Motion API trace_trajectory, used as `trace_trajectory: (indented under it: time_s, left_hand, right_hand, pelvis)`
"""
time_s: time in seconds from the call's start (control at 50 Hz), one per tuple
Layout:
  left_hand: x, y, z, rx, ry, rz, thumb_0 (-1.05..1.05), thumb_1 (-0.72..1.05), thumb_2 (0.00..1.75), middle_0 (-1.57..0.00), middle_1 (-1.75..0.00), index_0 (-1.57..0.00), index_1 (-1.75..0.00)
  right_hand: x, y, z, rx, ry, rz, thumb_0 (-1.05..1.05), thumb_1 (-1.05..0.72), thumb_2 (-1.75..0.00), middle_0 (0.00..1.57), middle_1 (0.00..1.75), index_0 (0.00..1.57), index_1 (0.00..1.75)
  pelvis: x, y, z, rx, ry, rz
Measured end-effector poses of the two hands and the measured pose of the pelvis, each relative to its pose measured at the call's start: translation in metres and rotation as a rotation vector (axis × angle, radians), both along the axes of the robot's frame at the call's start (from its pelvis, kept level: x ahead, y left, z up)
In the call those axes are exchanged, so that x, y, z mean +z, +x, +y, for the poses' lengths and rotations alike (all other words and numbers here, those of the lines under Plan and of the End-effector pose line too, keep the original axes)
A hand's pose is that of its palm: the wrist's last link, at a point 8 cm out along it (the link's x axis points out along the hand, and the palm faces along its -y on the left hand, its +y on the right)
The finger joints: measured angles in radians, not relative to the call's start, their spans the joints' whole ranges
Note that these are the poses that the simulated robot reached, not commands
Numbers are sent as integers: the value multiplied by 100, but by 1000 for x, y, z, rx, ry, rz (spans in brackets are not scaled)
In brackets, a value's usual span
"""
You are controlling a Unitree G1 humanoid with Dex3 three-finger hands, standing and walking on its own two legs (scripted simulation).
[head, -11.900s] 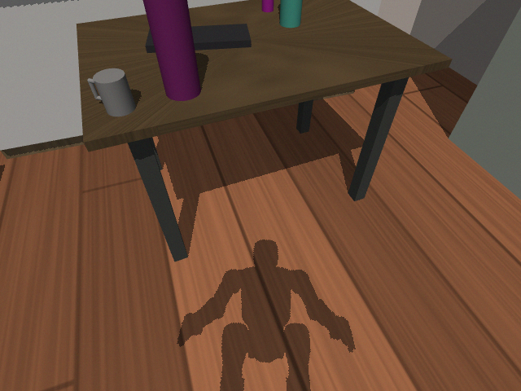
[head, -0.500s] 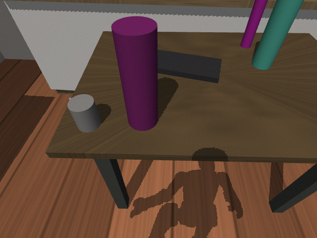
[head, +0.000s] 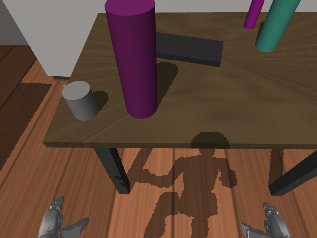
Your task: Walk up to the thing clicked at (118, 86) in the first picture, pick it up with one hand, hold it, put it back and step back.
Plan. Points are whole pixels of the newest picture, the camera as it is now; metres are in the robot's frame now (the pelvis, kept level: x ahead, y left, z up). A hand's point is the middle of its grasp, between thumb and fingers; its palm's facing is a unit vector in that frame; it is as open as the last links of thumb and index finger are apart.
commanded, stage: rise first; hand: left
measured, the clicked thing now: (78, 99) +0.51 +0.27 +0.03
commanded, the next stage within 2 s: go down in 1.58 s
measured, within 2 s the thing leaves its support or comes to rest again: neither
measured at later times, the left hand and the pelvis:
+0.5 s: hand (48, 201) +0.21 +0.27 +0.00, palm faces +0.28 -0.89 -0.36, open 17.4 cm; pelvis +0.03 +0.01 +0.00, yaw +0 degrees
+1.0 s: hand (22, 197) +0.20 +0.28 +0.08, palm faces +0.36 -0.82 -0.44, open 17.6 cm; pelvis +0.02 +0.00 +0.00, yaw +1 degrees
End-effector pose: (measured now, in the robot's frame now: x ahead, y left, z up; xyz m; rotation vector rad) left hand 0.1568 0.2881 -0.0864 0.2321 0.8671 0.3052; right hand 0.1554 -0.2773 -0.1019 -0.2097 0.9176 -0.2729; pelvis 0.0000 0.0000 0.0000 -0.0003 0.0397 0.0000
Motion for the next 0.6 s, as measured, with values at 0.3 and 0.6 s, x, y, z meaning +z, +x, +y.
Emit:
trace_trajectory:
  time_s: [0.3,0.6]
  left_hand:
    - [66,13,17,-5,102,-272,0,-38,7,-8,-7,-7,-6]
    - [132,19,24,-63,187,-506,-1,-54,1,-7,-6,-7,-5]
  right_hand:
    - [14,14,40,64,44,-107,0,28,-9,6,5,5,5]
    - [14,17,37,61,53,-111,-1,47,-3,6,5,5,5]
  pelvis:
    - [2,22,9,1,-1,-32]
    - [2,28,12,4,-2,-67]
